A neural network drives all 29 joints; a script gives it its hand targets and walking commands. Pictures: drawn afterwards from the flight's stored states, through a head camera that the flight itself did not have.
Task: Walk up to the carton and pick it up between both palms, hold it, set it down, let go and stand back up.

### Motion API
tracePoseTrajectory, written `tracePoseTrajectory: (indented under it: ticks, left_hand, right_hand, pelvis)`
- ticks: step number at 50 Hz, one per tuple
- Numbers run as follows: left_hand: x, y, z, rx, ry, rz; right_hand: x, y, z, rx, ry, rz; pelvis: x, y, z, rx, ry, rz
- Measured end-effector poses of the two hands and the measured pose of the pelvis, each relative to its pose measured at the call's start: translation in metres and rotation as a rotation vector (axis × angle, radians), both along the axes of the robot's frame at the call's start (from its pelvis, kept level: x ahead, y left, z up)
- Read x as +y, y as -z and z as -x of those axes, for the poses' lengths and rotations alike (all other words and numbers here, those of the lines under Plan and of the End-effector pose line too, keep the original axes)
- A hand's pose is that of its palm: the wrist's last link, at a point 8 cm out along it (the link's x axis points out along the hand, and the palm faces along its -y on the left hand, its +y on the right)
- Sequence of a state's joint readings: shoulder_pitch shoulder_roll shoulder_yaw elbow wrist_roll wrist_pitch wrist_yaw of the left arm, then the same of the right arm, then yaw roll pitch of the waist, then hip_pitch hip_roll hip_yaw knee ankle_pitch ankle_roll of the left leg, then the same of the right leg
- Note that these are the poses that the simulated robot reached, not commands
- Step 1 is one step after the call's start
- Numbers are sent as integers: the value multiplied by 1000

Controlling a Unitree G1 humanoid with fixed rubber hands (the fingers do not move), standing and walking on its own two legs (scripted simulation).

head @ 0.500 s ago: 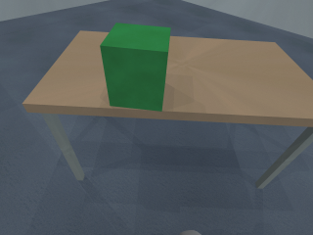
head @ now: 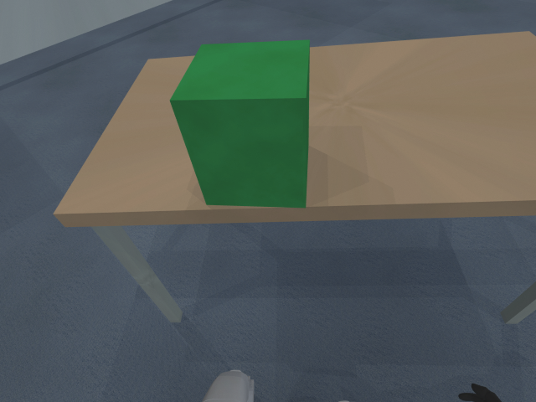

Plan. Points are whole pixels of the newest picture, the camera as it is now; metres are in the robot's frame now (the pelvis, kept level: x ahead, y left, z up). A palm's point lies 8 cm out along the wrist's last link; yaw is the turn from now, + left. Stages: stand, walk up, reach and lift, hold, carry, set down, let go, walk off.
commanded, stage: walk up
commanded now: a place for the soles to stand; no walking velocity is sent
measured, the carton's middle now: (254, 127) +0.59 +0.06 +0.09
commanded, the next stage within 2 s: none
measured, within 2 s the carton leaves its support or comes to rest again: neither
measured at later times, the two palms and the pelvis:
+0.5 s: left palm (85, 389) +0.17 +0.34 -0.10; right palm (477, 387) +0.18 -0.27 -0.09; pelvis +0.09 +0.03 -0.02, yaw -2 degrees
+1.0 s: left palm (84, 378) +0.18 +0.35 -0.09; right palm (473, 377) +0.19 -0.27 -0.09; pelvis +0.09 +0.03 -0.01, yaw -3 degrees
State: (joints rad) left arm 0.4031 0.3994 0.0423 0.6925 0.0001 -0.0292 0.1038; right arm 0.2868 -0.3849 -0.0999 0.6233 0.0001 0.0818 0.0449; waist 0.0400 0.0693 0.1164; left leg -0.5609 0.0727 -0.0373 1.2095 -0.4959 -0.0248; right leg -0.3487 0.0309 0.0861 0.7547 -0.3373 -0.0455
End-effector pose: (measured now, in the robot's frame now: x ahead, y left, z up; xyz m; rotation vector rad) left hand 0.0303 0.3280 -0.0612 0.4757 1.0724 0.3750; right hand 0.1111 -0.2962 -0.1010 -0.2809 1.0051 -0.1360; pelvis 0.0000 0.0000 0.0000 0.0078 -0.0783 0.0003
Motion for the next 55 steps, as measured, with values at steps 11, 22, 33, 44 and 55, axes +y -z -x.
tracePoseTrajectory:
  ticks: [11, 22, 33, 44, 55]
  left_hand:
    - [44, 40, -82, -29, 99, 56]
    - [18, 45, -127, 14, 142, 149]
    - [18, 36, -153, 13, 153, 121]
    - [16, 31, -155, -7, 162, 114]
    - [14, 29, -148, -23, 169, 122]
  right_hand:
    - [47, 14, -22, -34, -3, 34]
    - [28, -9, -61, -45, 41, 95]
    - [27, -6, -91, -58, 24, 81]
    - [26, -5, -88, -67, 36, 75]
    - [24, -9, -78, -85, 45, 78]
  pelvis:
    - [44, 29, -45, -59, 40, -2]
    - [39, 16, -84, 15, 39, 5]
    - [34, 15, -100, 40, 41, 1]
    - [33, 14, -95, 31, 43, 0]
    - [33, 12, -84, 15, 47, 1]
